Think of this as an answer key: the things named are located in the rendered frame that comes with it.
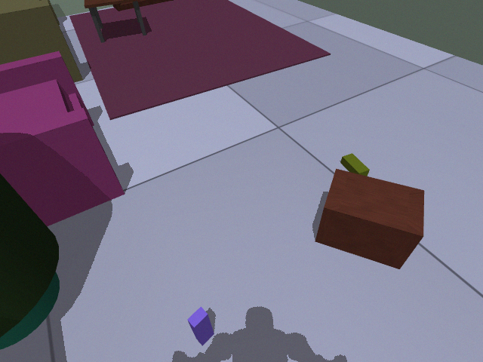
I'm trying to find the armchair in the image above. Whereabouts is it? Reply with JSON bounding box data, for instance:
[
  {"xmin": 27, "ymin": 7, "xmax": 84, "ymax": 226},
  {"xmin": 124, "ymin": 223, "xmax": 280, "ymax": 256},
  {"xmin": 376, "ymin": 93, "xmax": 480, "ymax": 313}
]
[{"xmin": 0, "ymin": 51, "xmax": 124, "ymax": 226}]

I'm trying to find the sofa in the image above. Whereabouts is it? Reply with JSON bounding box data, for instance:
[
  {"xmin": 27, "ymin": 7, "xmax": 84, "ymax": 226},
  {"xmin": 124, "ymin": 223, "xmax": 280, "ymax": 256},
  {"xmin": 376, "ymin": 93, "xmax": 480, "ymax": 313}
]
[{"xmin": 0, "ymin": 0, "xmax": 83, "ymax": 82}]

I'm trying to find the coffee table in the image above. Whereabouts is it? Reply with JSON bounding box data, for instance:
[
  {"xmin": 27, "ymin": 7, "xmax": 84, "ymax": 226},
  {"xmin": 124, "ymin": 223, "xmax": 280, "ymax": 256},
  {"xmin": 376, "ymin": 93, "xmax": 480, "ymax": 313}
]
[{"xmin": 85, "ymin": 0, "xmax": 146, "ymax": 43}]

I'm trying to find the potted plant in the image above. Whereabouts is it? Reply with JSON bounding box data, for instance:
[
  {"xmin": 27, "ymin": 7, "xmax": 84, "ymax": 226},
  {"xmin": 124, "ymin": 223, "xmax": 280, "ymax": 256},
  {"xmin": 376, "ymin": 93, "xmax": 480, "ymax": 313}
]
[{"xmin": 0, "ymin": 174, "xmax": 60, "ymax": 349}]

